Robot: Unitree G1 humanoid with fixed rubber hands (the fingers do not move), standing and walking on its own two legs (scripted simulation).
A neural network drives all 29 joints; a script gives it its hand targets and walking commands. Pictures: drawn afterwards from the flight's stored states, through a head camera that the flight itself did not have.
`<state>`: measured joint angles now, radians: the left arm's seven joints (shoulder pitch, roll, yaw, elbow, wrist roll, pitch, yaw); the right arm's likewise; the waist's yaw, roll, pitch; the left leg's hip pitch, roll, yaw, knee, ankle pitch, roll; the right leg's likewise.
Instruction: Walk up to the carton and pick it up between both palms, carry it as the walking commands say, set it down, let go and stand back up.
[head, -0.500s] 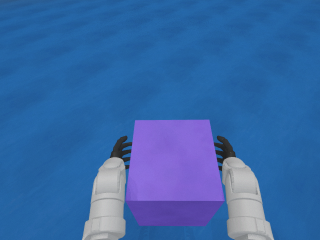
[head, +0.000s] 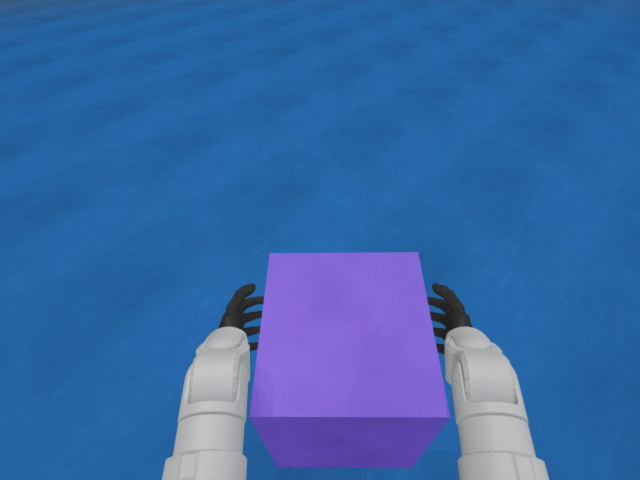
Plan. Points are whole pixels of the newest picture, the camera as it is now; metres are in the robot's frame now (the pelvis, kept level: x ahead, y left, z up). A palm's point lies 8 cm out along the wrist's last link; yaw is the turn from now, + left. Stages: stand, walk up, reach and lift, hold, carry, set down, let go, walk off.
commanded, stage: reach and lift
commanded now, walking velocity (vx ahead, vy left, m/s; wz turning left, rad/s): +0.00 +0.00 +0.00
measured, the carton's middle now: (343, 365) +0.29 +0.00 -0.02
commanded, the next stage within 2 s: hold in 0.08 s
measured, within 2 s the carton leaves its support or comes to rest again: neither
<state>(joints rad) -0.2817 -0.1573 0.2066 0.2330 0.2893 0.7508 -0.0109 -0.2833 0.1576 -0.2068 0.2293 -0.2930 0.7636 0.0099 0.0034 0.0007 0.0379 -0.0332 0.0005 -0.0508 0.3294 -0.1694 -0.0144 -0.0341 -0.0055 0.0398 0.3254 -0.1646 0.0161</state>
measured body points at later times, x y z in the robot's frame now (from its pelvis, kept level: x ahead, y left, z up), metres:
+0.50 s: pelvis -0.01 +0.00 +0.00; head -0.05 +0.00 +0.45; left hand +0.29 +0.15 +0.04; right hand +0.29 -0.15 +0.04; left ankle +0.02 +0.13 -0.75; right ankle +0.02 -0.13 -0.75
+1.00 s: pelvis -0.01 +0.03 -0.03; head -0.02 +0.03 +0.42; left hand +0.29 +0.18 +0.05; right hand +0.29 -0.11 +0.05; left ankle +0.02 +0.13 -0.75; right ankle +0.02 -0.13 -0.75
